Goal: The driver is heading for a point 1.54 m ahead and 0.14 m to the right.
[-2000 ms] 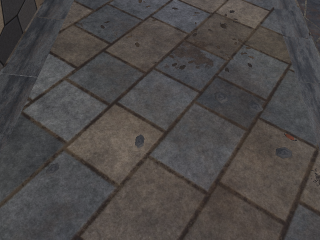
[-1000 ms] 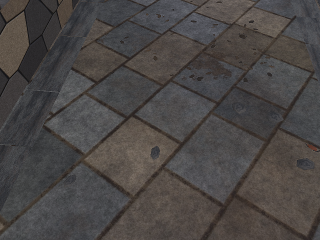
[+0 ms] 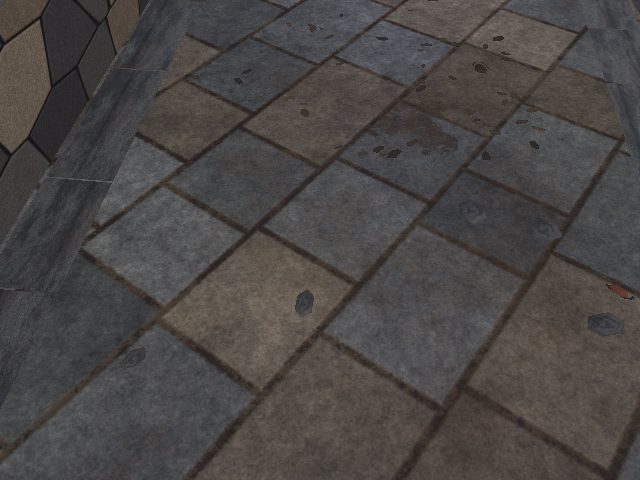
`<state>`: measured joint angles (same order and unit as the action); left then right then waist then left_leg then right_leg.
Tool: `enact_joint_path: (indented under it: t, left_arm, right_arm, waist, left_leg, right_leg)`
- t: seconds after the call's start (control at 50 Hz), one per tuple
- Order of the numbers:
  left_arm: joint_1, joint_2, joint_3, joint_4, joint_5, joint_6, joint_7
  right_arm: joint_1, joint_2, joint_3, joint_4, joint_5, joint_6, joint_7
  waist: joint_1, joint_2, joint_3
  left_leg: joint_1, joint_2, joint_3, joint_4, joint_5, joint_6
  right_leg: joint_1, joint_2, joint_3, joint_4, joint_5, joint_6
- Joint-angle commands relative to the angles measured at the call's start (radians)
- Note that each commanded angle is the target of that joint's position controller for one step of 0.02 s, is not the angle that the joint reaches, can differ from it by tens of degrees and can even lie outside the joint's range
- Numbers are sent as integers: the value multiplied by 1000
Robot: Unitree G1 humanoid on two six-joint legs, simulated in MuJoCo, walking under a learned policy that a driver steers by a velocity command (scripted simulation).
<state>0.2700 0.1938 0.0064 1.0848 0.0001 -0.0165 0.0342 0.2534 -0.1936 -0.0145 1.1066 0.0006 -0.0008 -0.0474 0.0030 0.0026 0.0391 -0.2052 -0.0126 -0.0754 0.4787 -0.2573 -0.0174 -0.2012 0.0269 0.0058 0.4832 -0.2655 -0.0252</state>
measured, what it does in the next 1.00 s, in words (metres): walks ahead: right foot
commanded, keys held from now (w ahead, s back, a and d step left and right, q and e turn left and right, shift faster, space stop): w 1.00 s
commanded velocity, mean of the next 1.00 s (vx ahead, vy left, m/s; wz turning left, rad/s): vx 0.38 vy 0.00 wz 0.00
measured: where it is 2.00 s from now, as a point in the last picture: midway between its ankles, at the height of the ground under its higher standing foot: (326, 295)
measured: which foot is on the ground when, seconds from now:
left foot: down 0.00-0.78, up 0.80-1.00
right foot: down 0.00-0.30, up 0.32-0.74, down 0.76-1.00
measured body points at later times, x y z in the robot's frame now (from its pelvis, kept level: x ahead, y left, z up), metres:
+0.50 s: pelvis +0.12 +0.05 +0.01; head +0.13 +0.07 +0.46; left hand +0.23 +0.32 -0.13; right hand +0.05 -0.18 -0.13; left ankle +0.04 +0.14 -0.74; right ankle +0.17 -0.10 -0.66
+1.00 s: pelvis +0.41 +0.00 +0.01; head +0.42 +0.00 +0.46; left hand +0.43 +0.27 -0.13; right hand +0.52 -0.27 -0.12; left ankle +0.46 +0.17 -0.66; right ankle +0.42 -0.08 -0.74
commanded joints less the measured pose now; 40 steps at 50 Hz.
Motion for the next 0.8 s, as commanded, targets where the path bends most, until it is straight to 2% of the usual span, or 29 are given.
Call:
enact_joint_path:
  t: [0.02, 0.06, 0.08, 0.1, 0.12, 0.14, 0.16, 0.18, 0.22, 0.26, 0.28, 0.3, 0.32, 0.34, 0.36, 0.38, 0.4, 0.42, 0.46, 0.5, 0.56, 0.62, 0.66, 0.7, 0.72, 0.74, 0.76, 0.78, 0.8]
  left_arm:
    - [77, 84, 14, -7, 1, -4, 4]
    - [84, 130, 30, -9, -13, 1, 10]
    - [101, 152, 38, -14, -18, -2, 11]
    - [136, 180, 48, -12, -22, -9, 10]
    - [153, 211, 61, -13, -24, -19, 9]
    - [146, 215, 66, -22, -20, -28, 8]
    - [131, 205, 66, -35, -13, -37, 5]
    - [107, 201, 66, -49, -16, -45, 1]
    - [43, 191, 65, -79, -36, -47, -3]
    - [24, 199, 67, -91, -46, -34, -7]
    - [14, 181, 61, -100, -43, -36, -8]
    - [-12, 113, 41, -118, -30, -45, -17]
    - [-11, 55, 30, -156, -28, -68, -18]
    - [-30, 94, 38, -166, -44, -83, -20]
    - [-51, 117, 41, -176, -54, -95, -29]
    - [-47, 126, 44, -168, -48, -101, -34]
    - [-55, 142, 52, -165, -33, -105, -35]
    - [-64, 152, 60, -165, -25, -104, -39]
    - [-82, 123, 57, -166, -20, -95, -48]
    - [-164, 98, 49, -200, -17, -87, -50]
    - [-318, 70, 31, -261, -23, -88, -56]
    - [-397, 83, 27, -296, -31, -88, -69]
    - [-421, 99, 29, -318, -33, -93, -79]
    - [-372, 136, 45, -317, -30, -99, -85]
    - [-296, 165, 60, -300, -30, -99, -82]
    - [-133, 206, 85, -252, -34, -96, -76]
    - [50, 252, 104, -206, -30, -89, -65]
    - [194, 349, 128, -175, -2, -83, -61]
    - [186, 275, 103, -163, -2, -79, -63]
  right_arm:
    - [76, -77, -11, -5, -1, -4, -3]
    - [73, -83, -15, -10, 8, -5, -6]
    - [52, -85, -16, -25, 8, -13, -5]
    - [24, -69, -13, -45, 10, -28, 0]
    - [6, -53, -9, -61, 14, -45, 7]
    - [-14, -64, -12, -72, 18, -60, 15]
    - [-23, -73, -18, -80, 22, -71, 22]
    - [-17, -70, -19, -87, 27, -81, 28]
    - [8, -75, -25, -83, 33, -97, 35]
    - [140, -67, -39, -16, 25, -100, 38]
    - [220, -75, -47, 12, 21, -95, 38]
    - [340, -127, -63, 27, 19, -93, 33]
    - [445, -251, -85, 29, 19, -99, 41]
    - [385, -198, -66, 22, 4, -114, 45]
    - [287, -148, -50, -14, 5, -126, 49]
    - [214, -136, -42, -41, 5, -130, 57]
    - [175, -129, -36, -59, 6, -127, 63]
    - [175, -102, -27, -62, 3, -120, 64]
    - [232, -95, -22, -51, -3, -108, 55]
    - [259, -119, -25, -54, -6, -100, 41]
    - [271, -150, -28, -68, -4, -94, 26]
    - [310, -160, -35, -59, 8, -95, 23]
    - [308, -163, -41, -56, 16, -91, 21]
    - [280, -182, -51, -66, 11, -83, 20]
    - [266, -196, -57, -72, 6, -75, 20]
    - [247, -193, -56, -80, 0, -65, 21]
    - [226, -180, -48, -103, -8, -64, 25]
    - [357, -39, -10, -119, -7, -83, 43]
    - [343, -46, -9, -96, 14, -115, 52]
  waist:
    - [-1, -9, -9]
    - [8, -51, 34]
    - [19, -81, 71]
    - [36, -135, 93]
    - [42, -182, 107]
    - [42, -168, 130]
    - [34, -148, 135]
    - [19, -145, 132]
    - [-20, -122, 103]
    - [-72, -91, 48]
    - [-99, -49, 31]
    - [-141, 130, -9]
    - [-150, 342, -32]
    - [-109, 217, 23]
    - [-72, 123, 83]
    - [-46, 87, 88]
    - [-32, 65, 88]
    - [-26, 69, 80]
    - [-35, 93, 60]
    - [-48, 77, 72]
    - [-78, 74, 98]
    - [-87, 88, 123]
    - [-68, 89, 124]
    - [-17, 108, 63]
    - [28, 135, -5]
    - [110, 142, -106]
    - [188, 122, -225]
    - [137, -138, -423]
    - [137, -203, -491]
  left_leg:
    - [-4, 3, 12, -68, 43, 25]
    - [-76, -46, 64, 9, -231, 41]
    - [-149, -49, 74, 63, -302, 52]
    - [-220, -46, 92, 151, -278, 56]
    - [-253, -20, 103, 261, -207, 57]
    - [-286, 19, 77, 340, -184, 66]
    - [-323, 44, 59, 402, -225, 76]
    - [-342, 68, 46, 391, -257, 89]
    - [-202, 66, 77, 178, -204, 102]
    - [103, -25, 172, -1, 12, 74]
    - [203, -16, 138, -24, 15, 68]
    - [322, 157, -123, -149, -112, 118]
    - [417, 376, -549, -302, -240, 263]
    - [344, 435, -661, -327, -367, 311]
    - [303, 402, -567, -327, -371, 282]
    - [276, 350, -447, -333, -276, 245]
    - [255, 314, -351, -341, -140, 215]
    - [236, 273, -256, -346, -7, 188]
    - [230, 224, -137, -345, 204, 179]
    - [210, 211, -81, -354, 311, 189]
    - [136, 187, -23, -389, 305, 185]
    - [164, 216, -7, -402, 305, 192]
    - [240, 246, 3, -371, 380, 181]
    - [313, 263, 21, -273, 643, 160]
    - [335, 262, 32, -173, 846, 148]
    - [304, 228, 62, 13, 971, 126]
    - [111, 194, 72, 264, 818, 97]
    - [-304, 16, 87, 707, 272, 29]
    - [-423, -46, -66, 888, -274, 43]
  right_leg:
    - [-11, -40, 40, -112, -6, -19]
    - [-46, -51, 82, -142, -355, -59]
    - [-60, -104, 161, -186, -500, -97]
    - [-41, -192, 287, -253, -597, -147]
    - [-39, -296, 428, -320, -628, -204]
    - [-59, -354, 507, -356, -592, -240]
    - [-49, -371, 520, -364, -536, -247]
    - [-32, -371, 500, -355, -478, -236]
    - [-60, -289, 336, -319, -331, -166]
    - [-188, -178, 179, -207, -247, -128]
    - [-251, -138, 131, -105, -201, -110]
    - [-367, -54, 20, 200, -124, -56]
    - [-579, 41, -32, 479, -266, -30]
    - [-669, -23, 62, 673, -279, -48]
    - [-726, -78, 93, 734, -168, -71]
    - [-718, -111, 77, 726, -70, -77]
    - [-696, -133, 70, 676, 5, -73]
    - [-650, -148, 55, 626, 53, -64]
    - [-609, -143, 9, 566, 114, -35]
    - [-612, -135, -16, 460, 167, -8]
    - [-515, -96, -56, 223, 278, 8]
    - [-462, -74, -64, 112, 318, -6]
    - [-456, -71, -49, 61, 302, -33]
    - [-360, -39, -60, 39, 252, -65]
    - [-249, -6, -82, 54, 219, -84]
    - [-45, 25, -100, 51, 216, -111]
    - [261, -71, 5, 81, 210, -158]
    - [681, -366, 501, 22, -10, -337]
    - [684, -431, 794, -181, -105, -355]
